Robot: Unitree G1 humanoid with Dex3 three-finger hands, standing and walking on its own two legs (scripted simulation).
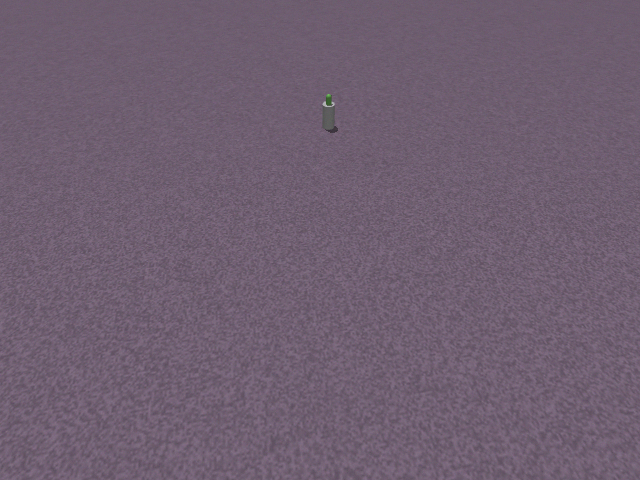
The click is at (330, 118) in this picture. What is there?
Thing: necked bottle
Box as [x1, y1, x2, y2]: [322, 94, 334, 129]
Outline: 327,94 326,100 322,104 322,126 326,129 330,129 333,127 334,103 331,101 331,96
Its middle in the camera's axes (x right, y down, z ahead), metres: +0.06 -0.76 +2.26
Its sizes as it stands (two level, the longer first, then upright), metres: 0.071 0.071 0.202
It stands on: the floor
